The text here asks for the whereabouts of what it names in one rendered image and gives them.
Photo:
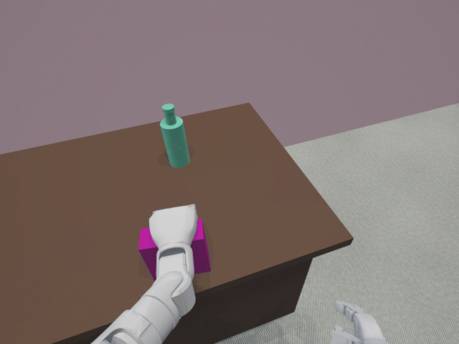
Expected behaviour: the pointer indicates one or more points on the robot left forearm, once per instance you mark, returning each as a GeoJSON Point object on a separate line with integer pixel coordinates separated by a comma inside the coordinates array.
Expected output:
{"type": "Point", "coordinates": [159, 310]}

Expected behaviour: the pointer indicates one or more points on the robot right hand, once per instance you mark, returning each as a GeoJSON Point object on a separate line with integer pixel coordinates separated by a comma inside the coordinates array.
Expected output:
{"type": "Point", "coordinates": [365, 326]}

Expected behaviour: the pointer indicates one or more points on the robot left hand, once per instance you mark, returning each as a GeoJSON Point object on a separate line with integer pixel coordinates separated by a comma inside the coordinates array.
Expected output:
{"type": "Point", "coordinates": [174, 225]}

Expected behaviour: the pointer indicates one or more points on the sponge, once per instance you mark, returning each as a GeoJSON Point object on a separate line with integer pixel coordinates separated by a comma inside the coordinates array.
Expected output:
{"type": "Point", "coordinates": [148, 250]}

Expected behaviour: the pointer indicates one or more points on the table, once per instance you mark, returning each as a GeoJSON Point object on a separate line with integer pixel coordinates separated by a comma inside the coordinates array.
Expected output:
{"type": "Point", "coordinates": [71, 215]}

